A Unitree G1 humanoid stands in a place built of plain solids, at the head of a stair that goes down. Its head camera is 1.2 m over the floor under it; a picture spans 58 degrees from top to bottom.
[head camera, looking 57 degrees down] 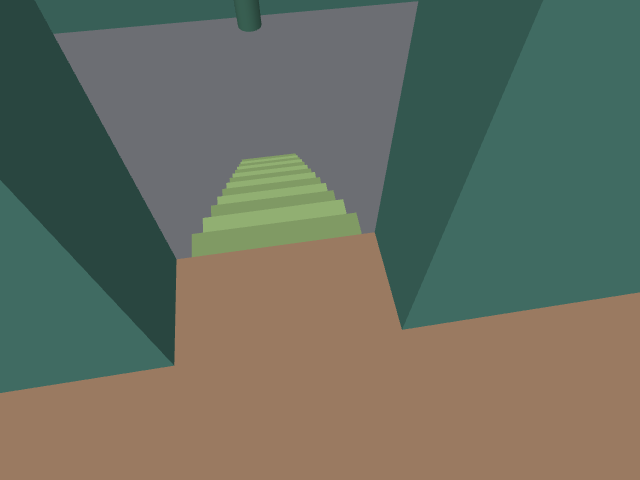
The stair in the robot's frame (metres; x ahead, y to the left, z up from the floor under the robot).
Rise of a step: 0.20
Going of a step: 0.23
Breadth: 0.65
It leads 9 degrees to the left of straight ahead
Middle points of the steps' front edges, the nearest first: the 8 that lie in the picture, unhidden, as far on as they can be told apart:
0.76 0.14 0.00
0.98 0.18 -0.19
1.21 0.21 -0.40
1.43 0.25 -0.60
1.66 0.29 -0.80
1.88 0.32 -1.00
2.11 0.36 -1.21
2.33 0.40 -1.41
